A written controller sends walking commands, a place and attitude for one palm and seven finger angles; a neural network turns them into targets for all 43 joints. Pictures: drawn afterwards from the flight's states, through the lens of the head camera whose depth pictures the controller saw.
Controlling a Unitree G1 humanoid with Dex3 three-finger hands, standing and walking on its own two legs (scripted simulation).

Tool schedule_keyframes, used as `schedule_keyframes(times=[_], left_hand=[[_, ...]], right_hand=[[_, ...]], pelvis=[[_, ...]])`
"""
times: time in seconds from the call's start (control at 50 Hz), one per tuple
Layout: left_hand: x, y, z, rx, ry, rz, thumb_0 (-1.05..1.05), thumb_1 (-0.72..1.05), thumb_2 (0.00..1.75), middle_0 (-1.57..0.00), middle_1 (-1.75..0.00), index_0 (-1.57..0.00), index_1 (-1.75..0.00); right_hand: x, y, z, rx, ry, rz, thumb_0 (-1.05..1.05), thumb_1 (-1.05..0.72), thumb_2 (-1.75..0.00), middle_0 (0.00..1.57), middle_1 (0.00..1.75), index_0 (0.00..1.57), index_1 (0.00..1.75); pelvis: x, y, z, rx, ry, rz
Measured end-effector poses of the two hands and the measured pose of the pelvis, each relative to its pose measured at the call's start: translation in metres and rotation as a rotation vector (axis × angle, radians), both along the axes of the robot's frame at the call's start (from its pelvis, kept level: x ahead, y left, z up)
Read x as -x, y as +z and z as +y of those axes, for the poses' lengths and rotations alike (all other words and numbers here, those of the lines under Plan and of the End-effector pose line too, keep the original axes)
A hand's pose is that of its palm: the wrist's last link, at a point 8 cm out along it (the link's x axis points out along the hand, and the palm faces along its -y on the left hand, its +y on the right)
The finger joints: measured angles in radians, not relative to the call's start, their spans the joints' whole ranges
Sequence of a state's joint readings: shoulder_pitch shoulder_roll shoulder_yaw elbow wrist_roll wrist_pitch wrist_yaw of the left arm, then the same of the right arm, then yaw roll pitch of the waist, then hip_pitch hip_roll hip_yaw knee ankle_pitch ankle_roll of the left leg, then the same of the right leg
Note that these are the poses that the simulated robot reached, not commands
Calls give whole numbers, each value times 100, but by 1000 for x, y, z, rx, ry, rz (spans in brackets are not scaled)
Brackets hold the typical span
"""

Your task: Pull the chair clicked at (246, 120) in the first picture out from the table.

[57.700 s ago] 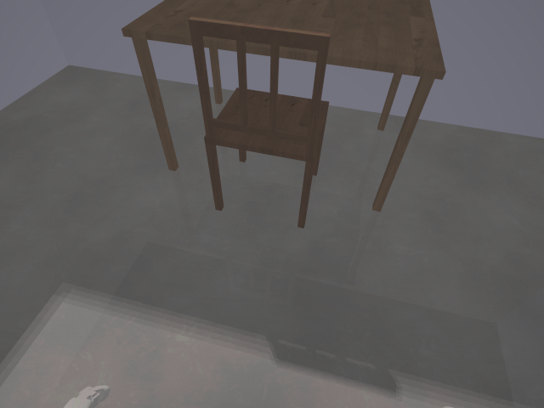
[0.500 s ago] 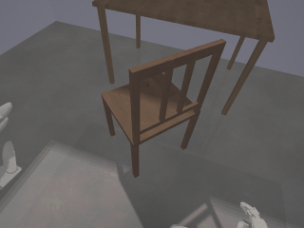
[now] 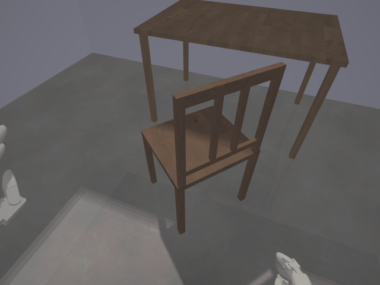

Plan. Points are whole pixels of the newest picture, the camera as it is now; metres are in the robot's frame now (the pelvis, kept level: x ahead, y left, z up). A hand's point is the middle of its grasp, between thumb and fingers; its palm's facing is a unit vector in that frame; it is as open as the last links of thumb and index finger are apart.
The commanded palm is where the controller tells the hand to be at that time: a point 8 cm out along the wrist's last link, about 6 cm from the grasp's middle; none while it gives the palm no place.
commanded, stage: stop stepping back and stand still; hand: left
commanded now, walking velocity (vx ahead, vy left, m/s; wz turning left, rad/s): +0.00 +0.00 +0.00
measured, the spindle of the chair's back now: (215, 130) +0.66 -0.05 -0.08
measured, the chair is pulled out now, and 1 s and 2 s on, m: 0.50 0.50 0.50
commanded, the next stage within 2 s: let the arm hang, fingers relaxed in 0.02 s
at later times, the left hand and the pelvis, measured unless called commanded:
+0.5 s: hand out of the picture +0.08 +0.18 -0.16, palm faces +0.04 -0.98 -0.18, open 6.9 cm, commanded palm none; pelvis +0.02 +0.00 +0.01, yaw +3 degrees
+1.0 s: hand out of the picture +0.06 +0.18 -0.16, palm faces +0.04 -0.98 -0.21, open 7.3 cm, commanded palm none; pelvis +0.04 +0.00 +0.01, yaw +2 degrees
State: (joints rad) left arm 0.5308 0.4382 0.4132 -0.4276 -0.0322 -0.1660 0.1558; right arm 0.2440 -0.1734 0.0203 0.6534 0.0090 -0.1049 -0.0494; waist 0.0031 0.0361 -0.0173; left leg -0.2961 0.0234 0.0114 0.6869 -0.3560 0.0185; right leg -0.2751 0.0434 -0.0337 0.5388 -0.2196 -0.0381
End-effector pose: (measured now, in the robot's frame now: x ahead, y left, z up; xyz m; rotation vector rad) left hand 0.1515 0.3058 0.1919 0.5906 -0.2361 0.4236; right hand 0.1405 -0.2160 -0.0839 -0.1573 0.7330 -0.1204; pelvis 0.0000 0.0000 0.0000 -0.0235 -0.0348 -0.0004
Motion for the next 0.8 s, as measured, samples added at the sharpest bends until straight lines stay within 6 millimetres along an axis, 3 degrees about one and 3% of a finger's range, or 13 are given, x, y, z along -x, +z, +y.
schedule_keyframes(times=[0.14,0.18,0.24,0.32,0.38,0.42,0.56,0.68,0.8], left_hand=[[-12,-39,8,117,-9,96,1,89,90,-21,-30,-21,-30],[-25,-84,13,191,9,279,1,89,90,-20,-30,-20,-30],[-28,-174,7,363,59,641,0,90,90,-20,-30,-20,-30],[3,-271,-38,536,49,1020,1,91,90,-19,-30,-19,-29],[43,-317,-78,619,25,1244,1,91,90,-20,-30,-19,-29],[63,-326,-87,681,73,1313,-1,95,90,-20,-30,-20,-30],[94,-321,-63,646,204,1420,-2,98,90,-21,-30,-20,-30],[109,-312,-51,608,277,1477,-1,94,90,-20,-30,-20,-30],[107,-311,-58,614,281,1491,0,92,90,-20,-30,-20,-30]], right_hand=[[-3,4,-13,80,-4,59,2,-90,-89,20,30,20,30],[-1,-4,-16,81,22,112,1,-90,-89,20,30,20,30],[7,-16,-18,81,37,207,1,-91,-89,20,30,20,30],[27,-24,-19,69,24,308,1,-91,-89,20,30,20,30],[45,-32,-22,49,-24,379,1,-91,-89,20,30,20,30],[59,-33,-22,42,-45,441,1,-91,-89,20,30,20,30],[95,-42,-14,10,-61,618,1,-91,-89,20,30,20,30],[102,-51,-7,-32,-76,655,1,-91,-89,20,30,20,30],[98,-54,-2,-52,-78,658,1,-91,-89,20,30,20,30]], pelvis=[[-10,1,13,-2,18,10],[-12,2,18,4,43,37],[-13,4,20,1,71,63],[-15,1,12,-28,51,52],[-16,-3,5,-39,33,40],[-19,1,5,-26,45,43],[-26,9,2,-17,43,44],[-32,12,2,-19,36,32],[-37,14,3,-21,31,27]])
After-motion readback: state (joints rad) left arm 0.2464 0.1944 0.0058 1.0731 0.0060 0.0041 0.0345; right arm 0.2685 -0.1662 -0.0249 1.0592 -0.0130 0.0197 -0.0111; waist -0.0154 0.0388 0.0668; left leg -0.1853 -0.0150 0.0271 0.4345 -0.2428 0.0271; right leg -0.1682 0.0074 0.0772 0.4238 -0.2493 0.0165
